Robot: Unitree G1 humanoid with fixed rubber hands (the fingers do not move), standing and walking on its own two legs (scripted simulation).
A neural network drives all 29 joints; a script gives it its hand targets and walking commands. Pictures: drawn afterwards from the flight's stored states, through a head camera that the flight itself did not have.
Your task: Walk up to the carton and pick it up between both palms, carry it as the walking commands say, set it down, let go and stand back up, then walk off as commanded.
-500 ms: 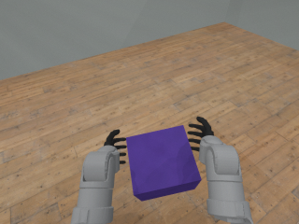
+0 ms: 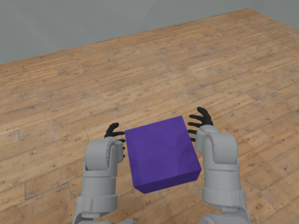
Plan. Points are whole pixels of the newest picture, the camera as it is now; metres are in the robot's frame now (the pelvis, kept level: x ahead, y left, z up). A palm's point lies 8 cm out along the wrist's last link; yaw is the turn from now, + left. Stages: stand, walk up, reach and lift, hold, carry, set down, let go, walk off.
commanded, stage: carry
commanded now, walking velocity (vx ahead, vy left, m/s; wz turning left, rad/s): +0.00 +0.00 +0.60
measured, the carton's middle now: (162, 156) +0.31 -0.02 -0.02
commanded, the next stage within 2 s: none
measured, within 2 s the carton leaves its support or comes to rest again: neither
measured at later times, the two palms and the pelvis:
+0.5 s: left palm (59, 169) +0.23 +0.23 +0.07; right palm (153, 126) +0.34 +0.01 +0.09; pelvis -0.01 +0.01 +0.01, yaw +18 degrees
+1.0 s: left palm out of the picture +0.12 +0.32 +0.07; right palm (98, 141) +0.29 +0.14 +0.10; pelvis -0.04 +0.04 +0.01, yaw +37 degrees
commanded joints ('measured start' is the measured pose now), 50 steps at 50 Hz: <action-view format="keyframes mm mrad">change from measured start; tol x32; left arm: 1 -729 -1057 -616 -255 -447 -86 -417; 50 -718 -1050 -617 -254 -436 -67 -423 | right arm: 1 -398 1096 632 4 447 62 419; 50 -356 1122 605 14 424 77 415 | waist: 1 16 153 -447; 5 28 -308 -468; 12 14 -208 -419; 15 -3 344 -469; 27 7 132 -535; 30 24 -372 -469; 50 2 110 -451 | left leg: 1 239 180 -287 -255 187 19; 6 -61 14 42 316 -306 -54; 10 43 27 63 120 -215 -43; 13 282 20 48 -228 41 -31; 16 656 307 -486 -176 940 177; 27 475 173 -305 -166 467 90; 31 -111 -19 24 325 -381 -51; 42 89 -48 170 -68 -173 -56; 47 705 307 -364 -128 1141 183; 50 654 262 -275 -161 793 167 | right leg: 1 170 49 21 -74 -44 -3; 5 356 -331 336 -357 47 -146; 11 384 -264 7 -122 638 -65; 16 -195 29 53 341 -336 58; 26 56 102 99 -73 -73 5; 34 550 -264 214 -216 898 -167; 43 503 -229 -21 -112 746 -57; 47 -158 21 -2 294 -352 59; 50 -195 23 72 313 -209 28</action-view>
